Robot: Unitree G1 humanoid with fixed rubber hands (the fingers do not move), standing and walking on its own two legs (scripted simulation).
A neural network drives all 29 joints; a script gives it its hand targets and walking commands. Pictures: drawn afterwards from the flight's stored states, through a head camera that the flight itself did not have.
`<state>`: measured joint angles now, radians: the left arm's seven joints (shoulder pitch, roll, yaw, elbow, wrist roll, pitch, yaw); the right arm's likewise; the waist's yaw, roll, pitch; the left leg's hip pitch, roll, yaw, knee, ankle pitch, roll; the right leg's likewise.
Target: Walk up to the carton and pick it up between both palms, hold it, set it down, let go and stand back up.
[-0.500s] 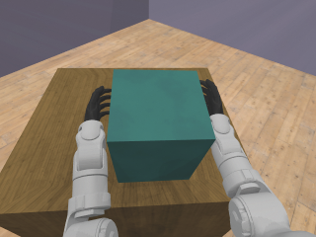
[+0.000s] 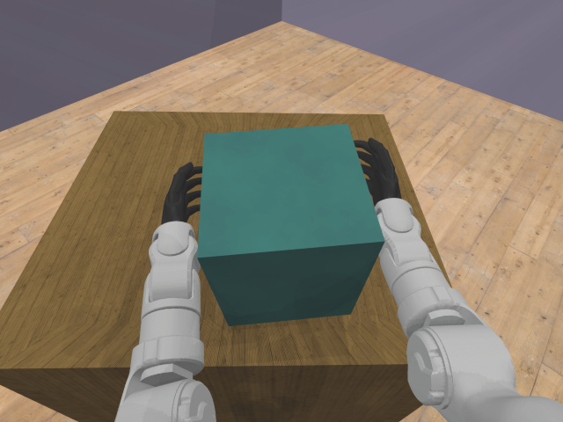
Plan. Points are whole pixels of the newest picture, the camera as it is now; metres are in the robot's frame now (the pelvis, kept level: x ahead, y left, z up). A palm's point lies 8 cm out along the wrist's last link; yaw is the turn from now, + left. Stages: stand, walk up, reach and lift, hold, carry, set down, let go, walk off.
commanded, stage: set down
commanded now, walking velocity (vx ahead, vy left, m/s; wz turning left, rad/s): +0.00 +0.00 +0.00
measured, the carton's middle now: (284, 232) +0.38 +0.04 +0.05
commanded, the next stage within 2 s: none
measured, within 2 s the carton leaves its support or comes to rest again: neither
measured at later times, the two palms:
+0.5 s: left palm (177, 236) +0.35 +0.20 +0.06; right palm (366, 193) +0.43 -0.09 +0.10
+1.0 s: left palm (180, 244) +0.36 +0.20 +0.03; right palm (356, 190) +0.45 -0.08 +0.08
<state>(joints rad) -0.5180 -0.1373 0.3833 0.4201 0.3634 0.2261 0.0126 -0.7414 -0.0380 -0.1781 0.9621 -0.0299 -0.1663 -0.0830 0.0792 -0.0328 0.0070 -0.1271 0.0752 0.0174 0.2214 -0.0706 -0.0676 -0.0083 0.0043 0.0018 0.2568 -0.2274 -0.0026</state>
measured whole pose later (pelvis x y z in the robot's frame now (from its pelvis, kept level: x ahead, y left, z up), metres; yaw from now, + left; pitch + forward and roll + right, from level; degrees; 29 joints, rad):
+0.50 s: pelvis +0.00 +0.00 +0.00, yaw -1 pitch +7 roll +0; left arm -0.53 -0.14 0.42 0.59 0.32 0.07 0.07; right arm -0.82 -0.04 -0.27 1.10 -0.13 -0.23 -0.03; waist 0.12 -0.03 -0.08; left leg -0.30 0.09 0.03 0.22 -0.05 -0.07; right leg -0.17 0.01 0.01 0.24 -0.19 0.00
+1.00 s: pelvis +0.00 +0.01 +0.00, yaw -2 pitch +14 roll +0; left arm -0.59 -0.14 0.51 0.75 0.33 -0.08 0.10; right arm -0.93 -0.05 -0.37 1.20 -0.25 -0.26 0.00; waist 0.15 -0.02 -0.13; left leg -0.44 0.09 0.04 0.24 -0.04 -0.06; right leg -0.33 0.02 0.03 0.27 -0.18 0.00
